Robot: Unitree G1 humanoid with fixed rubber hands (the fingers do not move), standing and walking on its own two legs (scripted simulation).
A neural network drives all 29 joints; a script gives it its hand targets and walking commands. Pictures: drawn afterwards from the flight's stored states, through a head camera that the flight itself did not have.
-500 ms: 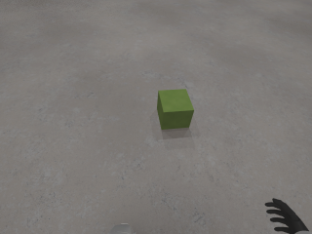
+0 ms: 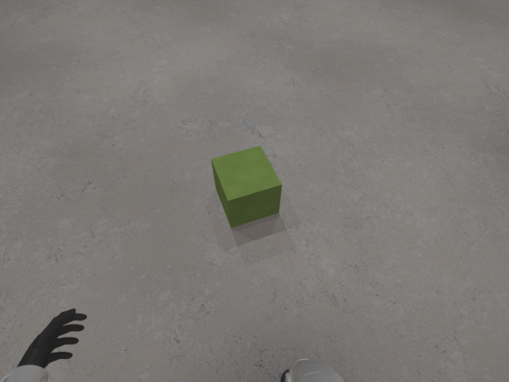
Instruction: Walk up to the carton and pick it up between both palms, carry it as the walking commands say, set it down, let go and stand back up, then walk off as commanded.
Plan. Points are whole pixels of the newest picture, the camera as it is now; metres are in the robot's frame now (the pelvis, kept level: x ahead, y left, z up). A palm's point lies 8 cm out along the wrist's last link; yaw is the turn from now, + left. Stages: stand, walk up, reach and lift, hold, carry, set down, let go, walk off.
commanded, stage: walk up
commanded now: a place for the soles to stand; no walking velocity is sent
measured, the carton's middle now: (245, 186) +0.96 -0.02 -0.65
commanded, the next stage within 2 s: none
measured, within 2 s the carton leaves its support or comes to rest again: neither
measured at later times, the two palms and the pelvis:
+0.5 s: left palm (32, 331) +0.23 +0.37 -0.08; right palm (448, 299) +0.22 -0.32 -0.03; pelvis +0.15 +0.04 +0.01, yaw -1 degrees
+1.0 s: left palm (45, 271) +0.32 +0.37 -0.06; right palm (393, 201) +0.43 -0.31 -0.05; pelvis +0.31 +0.01 +0.01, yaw +0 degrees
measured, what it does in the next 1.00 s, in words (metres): walks ahead: left foot, then right foot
